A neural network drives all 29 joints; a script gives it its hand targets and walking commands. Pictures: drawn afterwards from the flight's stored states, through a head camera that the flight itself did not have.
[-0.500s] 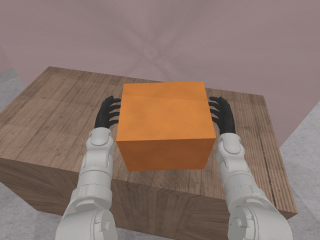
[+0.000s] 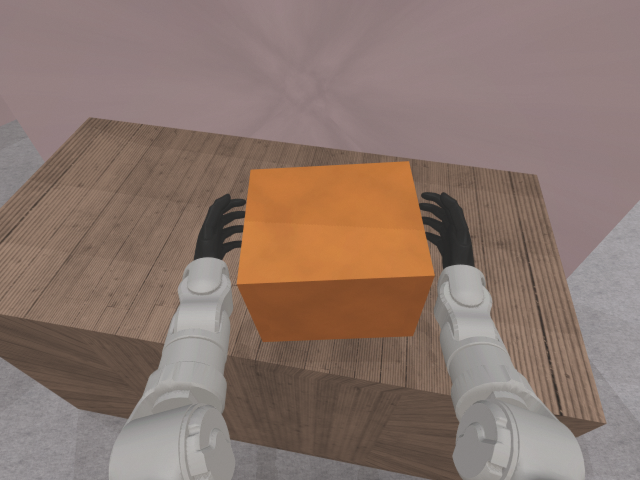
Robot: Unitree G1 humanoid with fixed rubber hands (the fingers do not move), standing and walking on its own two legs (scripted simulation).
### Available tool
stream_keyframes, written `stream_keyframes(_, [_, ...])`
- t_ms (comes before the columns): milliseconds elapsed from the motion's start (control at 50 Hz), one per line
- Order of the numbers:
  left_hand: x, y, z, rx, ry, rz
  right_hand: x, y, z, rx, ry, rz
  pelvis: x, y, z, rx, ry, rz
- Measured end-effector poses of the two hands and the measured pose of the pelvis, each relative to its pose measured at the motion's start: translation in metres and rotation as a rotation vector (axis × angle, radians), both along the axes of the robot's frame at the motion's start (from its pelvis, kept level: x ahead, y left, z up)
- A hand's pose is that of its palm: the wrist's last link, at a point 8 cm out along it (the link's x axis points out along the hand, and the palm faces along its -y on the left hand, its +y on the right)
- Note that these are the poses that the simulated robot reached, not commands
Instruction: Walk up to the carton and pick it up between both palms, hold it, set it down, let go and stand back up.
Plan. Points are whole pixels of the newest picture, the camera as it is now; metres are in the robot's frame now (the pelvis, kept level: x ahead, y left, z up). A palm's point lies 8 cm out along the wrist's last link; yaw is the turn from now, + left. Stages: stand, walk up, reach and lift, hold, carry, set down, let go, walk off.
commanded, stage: set down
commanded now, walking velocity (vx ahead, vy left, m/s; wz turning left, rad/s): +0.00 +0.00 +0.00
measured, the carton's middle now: (333, 254) +0.44 +0.00 +0.02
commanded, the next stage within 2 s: none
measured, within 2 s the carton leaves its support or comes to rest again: rests again in 0.74 s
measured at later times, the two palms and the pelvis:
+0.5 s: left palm (230, 253) +0.43 +0.15 +0.03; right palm (455, 258) +0.42 -0.16 +0.04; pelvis +0.01 +0.00 +0.00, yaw +0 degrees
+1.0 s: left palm (238, 257) +0.44 +0.15 +0.00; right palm (451, 270) +0.42 -0.17 +0.01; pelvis +0.00 +0.00 -0.01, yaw -1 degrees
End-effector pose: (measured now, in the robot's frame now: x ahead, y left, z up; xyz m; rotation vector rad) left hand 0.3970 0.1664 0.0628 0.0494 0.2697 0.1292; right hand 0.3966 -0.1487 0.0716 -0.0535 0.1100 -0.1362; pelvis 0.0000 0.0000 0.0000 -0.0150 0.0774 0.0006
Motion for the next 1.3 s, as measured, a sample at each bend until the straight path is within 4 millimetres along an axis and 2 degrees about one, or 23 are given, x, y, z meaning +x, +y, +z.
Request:
stream_keyframes(260, [0.011, -0.002, -0.016, -0.001, 0.025, -0.006, 0.009, -0.002, -0.015, 0.002, 0.029, -0.008, 0.004, -0.001, -0.001, 0.001, 0.064, 0.001])
stream_keyframes(480, [0.027, -0.014, -0.033, 0.007, 0.041, -0.033, 0.018, -0.014, -0.031, -0.005, 0.054, -0.032, 0.008, -0.002, -0.004, 0.001, 0.139, -0.007])
stream_keyframes(700, [0.036, -0.017, -0.056, 0.002, 0.058, -0.034, 0.026, -0.017, -0.054, -0.012, 0.084, -0.03, 0.012, -0.004, -0.007, 0.004, 0.222, -0.008])
stream_keyframes(860, [0.041, -0.02, -0.058, -0.005, 0.025, -0.036, 0.027, -0.02, -0.064, -0.011, 0.084, -0.036, 0.01, -0.003, -0.01, 0.003, 0.27, -0.006])
stream_keyframes(1300, [0.04, -0.025, -0.059, -0.011, 0.011, -0.052, 0.017, -0.024, -0.07, -0.01, 0.097, -0.06, -0.002, -0.001, -0.01, 0.004, 0.286, -0.01])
